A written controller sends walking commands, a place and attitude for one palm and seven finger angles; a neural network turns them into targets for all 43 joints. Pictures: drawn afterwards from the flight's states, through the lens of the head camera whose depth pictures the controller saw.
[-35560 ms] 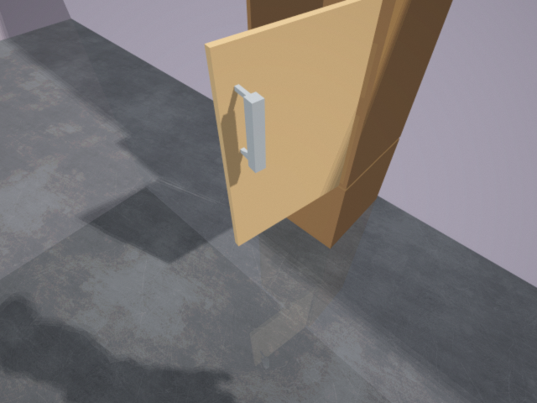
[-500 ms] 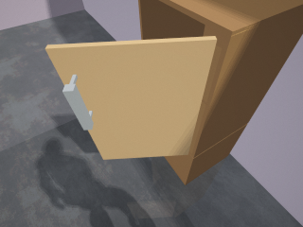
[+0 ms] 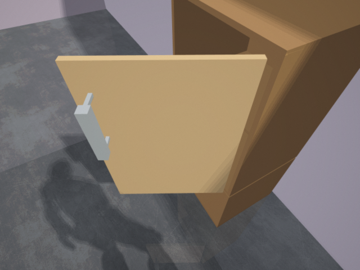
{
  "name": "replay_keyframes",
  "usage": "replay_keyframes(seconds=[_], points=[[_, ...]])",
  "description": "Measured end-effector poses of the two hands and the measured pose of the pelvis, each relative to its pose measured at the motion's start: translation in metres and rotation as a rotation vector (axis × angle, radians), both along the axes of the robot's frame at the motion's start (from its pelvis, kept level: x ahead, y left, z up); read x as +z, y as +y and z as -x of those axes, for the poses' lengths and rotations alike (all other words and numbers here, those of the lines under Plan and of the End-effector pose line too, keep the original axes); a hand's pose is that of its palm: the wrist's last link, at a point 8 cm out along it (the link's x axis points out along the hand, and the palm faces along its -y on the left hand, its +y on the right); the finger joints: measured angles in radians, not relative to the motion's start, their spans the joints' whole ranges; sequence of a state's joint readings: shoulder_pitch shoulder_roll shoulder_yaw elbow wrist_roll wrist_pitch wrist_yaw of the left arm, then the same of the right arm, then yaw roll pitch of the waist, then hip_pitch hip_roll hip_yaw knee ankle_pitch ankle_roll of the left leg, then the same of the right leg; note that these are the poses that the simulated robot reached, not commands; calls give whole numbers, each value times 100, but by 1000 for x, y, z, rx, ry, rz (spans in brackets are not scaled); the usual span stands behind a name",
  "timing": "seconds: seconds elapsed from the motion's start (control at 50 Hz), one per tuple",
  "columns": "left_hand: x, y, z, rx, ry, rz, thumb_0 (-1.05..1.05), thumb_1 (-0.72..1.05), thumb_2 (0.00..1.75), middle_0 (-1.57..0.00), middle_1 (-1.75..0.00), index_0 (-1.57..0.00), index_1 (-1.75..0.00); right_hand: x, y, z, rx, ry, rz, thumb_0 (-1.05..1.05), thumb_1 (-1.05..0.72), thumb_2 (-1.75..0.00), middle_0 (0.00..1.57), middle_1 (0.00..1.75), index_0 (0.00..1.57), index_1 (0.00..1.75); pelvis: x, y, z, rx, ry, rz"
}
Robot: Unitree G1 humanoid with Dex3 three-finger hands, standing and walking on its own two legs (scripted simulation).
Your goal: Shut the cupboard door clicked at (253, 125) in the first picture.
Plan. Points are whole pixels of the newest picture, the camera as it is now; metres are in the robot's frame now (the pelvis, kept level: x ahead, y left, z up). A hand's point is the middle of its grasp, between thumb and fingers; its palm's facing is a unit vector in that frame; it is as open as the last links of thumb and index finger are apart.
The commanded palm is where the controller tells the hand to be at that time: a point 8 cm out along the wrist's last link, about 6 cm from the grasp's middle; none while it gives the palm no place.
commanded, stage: look again from close up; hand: left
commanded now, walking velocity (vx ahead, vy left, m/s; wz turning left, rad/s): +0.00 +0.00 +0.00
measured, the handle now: (97, 128) +0.41 +0.23 +0.08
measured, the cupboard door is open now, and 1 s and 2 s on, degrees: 61 61 61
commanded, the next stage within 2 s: shuffle to correct the standing spot in 0.48 s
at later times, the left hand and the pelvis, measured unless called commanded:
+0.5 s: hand out of the picture +0.03 +0.19 -0.17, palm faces +0.03 -0.97 -0.23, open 7.4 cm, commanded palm none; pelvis +0.01 +0.00 +0.00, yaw +0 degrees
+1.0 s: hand out of the picture +0.01 +0.21 -0.17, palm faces +0.03 -0.97 -0.24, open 7.4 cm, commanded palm none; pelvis -0.03 +0.02 -0.01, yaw +0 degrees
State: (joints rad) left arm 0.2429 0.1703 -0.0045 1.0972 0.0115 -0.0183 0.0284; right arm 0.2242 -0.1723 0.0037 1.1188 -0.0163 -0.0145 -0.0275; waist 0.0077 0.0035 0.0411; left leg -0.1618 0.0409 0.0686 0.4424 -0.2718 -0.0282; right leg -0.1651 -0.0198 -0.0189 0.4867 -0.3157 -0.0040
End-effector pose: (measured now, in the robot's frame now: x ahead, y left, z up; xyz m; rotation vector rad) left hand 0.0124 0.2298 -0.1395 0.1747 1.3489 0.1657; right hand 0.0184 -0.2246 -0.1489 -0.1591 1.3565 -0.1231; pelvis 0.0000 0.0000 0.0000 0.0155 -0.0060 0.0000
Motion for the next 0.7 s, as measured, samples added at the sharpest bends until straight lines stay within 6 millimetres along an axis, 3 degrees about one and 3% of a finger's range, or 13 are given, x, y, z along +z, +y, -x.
replay_keyframes(seconds=[0.24,0.7], points=[[0,3,-7,7,4,-5,1,91,90,-21,-30,-20,-30,2,-2,-14,9,-6,9,0,-92,-90,20,30,19,30,1,0,-8,2,1,1],[1,7,-13,18,-14,-10,1,91,90,-21,-30,-20,-30,4,0,-8,0,14,14,0,-91,-90,20,30,20,30,2,0,-5,7,0,-2]])
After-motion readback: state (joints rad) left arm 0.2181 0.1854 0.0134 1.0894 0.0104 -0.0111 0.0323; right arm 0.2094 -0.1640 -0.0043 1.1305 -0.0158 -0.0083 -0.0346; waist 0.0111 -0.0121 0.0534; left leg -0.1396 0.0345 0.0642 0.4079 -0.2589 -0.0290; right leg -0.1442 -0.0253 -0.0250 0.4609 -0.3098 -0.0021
